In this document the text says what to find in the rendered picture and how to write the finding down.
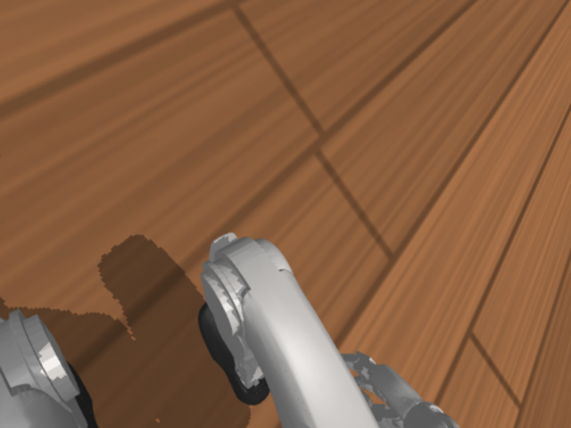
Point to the right robot hand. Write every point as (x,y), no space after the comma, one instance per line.
(382,380)

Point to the right robot foot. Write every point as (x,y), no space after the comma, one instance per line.
(222,355)

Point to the left robot foot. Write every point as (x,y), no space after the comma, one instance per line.
(84,400)

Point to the right robot arm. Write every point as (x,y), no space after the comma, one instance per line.
(428,415)

